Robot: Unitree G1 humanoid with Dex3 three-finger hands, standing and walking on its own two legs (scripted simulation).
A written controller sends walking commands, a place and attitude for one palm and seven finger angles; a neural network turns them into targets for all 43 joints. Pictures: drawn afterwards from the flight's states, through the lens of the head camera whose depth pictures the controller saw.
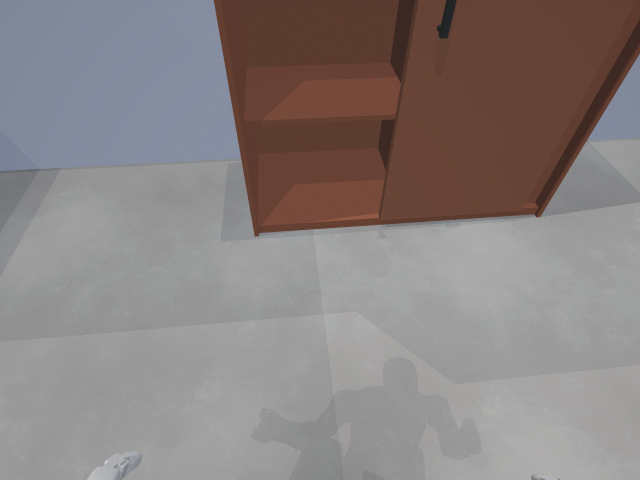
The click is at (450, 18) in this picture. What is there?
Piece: wardrobe's sliding door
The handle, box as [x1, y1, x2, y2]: [437, 0, 456, 38]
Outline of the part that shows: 456,0 446,0 441,24 437,26 437,30 441,38 447,37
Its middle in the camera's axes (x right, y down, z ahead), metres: +0.34 -0.64 +1.03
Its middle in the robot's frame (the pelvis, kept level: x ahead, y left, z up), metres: +1.24 -0.27 +0.14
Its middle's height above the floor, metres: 0.91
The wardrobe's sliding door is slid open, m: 0.53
